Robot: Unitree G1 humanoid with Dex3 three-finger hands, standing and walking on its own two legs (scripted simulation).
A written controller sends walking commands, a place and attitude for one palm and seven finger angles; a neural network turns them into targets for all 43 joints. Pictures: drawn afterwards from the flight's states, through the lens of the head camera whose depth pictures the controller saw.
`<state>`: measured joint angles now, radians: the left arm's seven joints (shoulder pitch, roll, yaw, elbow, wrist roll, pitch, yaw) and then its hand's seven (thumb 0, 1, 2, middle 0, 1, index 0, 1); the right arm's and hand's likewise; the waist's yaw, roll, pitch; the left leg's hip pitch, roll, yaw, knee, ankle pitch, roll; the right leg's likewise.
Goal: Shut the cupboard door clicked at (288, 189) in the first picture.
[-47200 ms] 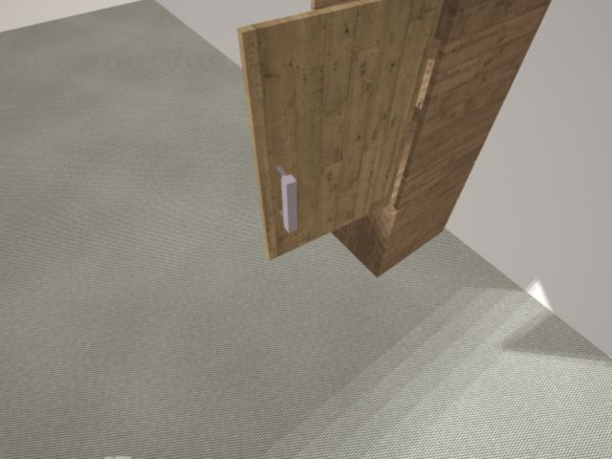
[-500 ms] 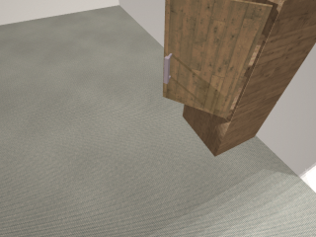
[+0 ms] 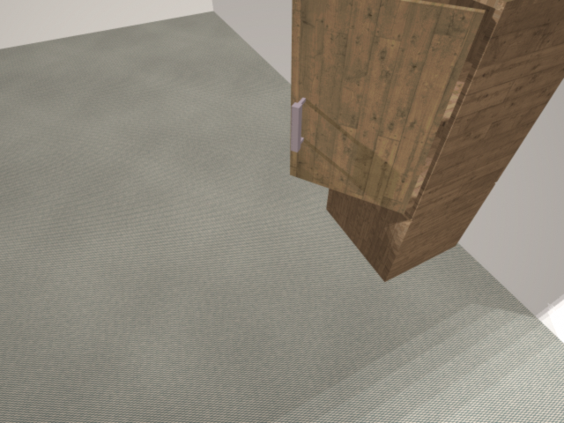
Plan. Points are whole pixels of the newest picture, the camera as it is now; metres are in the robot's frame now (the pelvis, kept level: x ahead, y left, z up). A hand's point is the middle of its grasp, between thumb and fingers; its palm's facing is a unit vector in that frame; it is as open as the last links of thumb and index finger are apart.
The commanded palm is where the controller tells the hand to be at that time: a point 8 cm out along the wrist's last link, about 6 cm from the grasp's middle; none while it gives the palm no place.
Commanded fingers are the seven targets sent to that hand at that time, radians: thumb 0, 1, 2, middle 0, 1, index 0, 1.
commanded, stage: walk to a spot facing it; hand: left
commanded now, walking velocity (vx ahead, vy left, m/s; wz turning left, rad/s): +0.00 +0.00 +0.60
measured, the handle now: (299, 125) +0.92 +0.00 -0.12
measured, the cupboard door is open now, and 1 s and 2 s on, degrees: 36 36 36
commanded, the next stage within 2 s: turn to face it in 1.10 s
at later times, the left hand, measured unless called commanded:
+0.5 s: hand out of the picture -0.01 +0.26 -0.19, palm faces +0.26 -0.94 -0.22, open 7.4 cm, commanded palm none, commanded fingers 0.00 0.90 0.90 -0.20 -0.30 -0.20 -0.30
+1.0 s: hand out of the picture +0.04 +0.20 -0.16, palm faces +0.55 -0.80 -0.26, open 7.3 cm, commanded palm none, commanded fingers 0.00 0.90 0.90 -0.20 -0.30 -0.20 -0.30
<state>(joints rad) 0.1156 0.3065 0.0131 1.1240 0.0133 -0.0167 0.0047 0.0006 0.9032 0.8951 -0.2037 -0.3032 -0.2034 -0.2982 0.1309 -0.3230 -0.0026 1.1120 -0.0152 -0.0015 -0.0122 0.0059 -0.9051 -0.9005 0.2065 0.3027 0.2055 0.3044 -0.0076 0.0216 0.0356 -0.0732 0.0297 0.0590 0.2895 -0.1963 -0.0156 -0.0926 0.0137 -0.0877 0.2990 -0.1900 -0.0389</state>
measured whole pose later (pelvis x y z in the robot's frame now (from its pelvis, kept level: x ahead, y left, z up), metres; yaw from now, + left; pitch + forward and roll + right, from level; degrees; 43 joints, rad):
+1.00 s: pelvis +0.10 +0.02 +0.00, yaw +33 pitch +1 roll +3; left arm 0.29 0.14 0.05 0.95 0.02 -0.05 0.01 0.00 0.91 0.90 -0.20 -0.30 -0.20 -0.30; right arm 0.25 -0.25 -0.09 0.99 -0.03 0.02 0.02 0.01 -0.91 -0.90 0.20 0.30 0.20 0.30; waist -0.03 0.03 0.04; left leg -0.59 0.02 0.01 1.15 -0.26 -0.03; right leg -0.12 -0.06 -0.20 0.39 -0.29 -0.04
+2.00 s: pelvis +0.21 +0.08 -0.01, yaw +20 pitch +1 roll +1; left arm 0.22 0.20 0.06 0.90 0.02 0.03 0.01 0.00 0.90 0.90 -0.20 -0.30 -0.20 -0.30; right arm 0.18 -0.25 -0.07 0.93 -0.02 0.06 -0.02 0.01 -0.91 -0.90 0.20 0.30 0.20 0.30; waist 0.00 0.02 0.08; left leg -0.51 0.06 0.02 1.13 -0.37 -0.08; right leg -0.29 0.03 0.01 0.51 -0.23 -0.05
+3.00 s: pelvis +0.18 +0.10 -0.01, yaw -13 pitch +1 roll +0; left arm 0.21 0.19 0.05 0.90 0.03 0.04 0.00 0.00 0.90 0.90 -0.20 -0.30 -0.20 -0.30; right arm 0.18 -0.23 -0.05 0.91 -0.02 0.05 -0.02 0.01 -0.91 -0.90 0.20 0.30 0.20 0.30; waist 0.00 0.01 0.05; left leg -0.44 0.05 0.01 0.90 -0.39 -0.08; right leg -0.26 0.05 0.07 0.49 -0.24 -0.03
